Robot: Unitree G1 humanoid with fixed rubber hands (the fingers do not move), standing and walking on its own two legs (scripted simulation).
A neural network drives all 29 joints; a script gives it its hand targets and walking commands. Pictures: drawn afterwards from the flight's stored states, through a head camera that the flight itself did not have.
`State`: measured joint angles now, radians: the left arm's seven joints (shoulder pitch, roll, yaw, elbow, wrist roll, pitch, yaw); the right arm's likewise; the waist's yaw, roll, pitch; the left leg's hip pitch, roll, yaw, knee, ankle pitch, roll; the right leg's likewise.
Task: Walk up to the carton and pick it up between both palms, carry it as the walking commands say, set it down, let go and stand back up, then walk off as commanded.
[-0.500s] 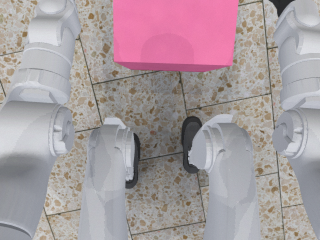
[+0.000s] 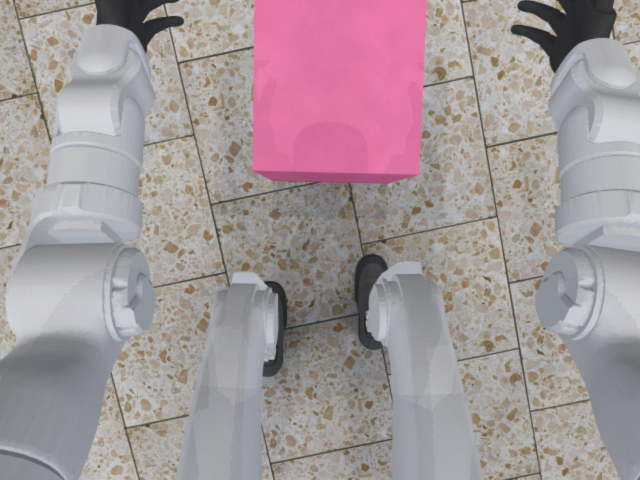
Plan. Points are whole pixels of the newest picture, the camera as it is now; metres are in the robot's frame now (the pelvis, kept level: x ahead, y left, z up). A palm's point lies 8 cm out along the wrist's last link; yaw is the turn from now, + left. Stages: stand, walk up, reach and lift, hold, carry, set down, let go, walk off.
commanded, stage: set down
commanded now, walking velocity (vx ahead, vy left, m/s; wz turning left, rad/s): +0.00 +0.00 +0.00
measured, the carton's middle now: (334, 94) +0.57 -0.04 -0.41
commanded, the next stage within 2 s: let go in 0.48 s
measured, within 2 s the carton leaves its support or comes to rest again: neither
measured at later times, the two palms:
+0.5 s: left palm out of the picture +0.55 +0.17 +0.04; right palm out of the picture +0.52 -0.27 +0.04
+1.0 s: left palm out of the picture +0.41 +0.20 +0.11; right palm out of the picture +0.38 -0.27 +0.11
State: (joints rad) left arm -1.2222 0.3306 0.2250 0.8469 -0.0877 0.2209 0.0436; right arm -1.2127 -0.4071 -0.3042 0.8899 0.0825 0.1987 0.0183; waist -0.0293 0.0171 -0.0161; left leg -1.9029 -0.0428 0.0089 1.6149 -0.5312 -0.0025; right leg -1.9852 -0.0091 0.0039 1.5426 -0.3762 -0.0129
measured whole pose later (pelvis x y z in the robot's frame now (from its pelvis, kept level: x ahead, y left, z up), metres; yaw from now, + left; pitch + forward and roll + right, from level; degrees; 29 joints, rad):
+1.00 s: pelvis +0.07 -0.01 +0.20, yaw -1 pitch +27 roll +0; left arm -0.33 0.20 0.17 0.58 0.03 0.08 -0.04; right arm -0.32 -0.26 -0.18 0.58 -0.01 0.07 0.09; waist -0.02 0.01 -0.05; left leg -0.90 -0.02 -0.03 0.75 -0.33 -0.01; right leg -0.97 0.01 -0.01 0.71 -0.21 -0.02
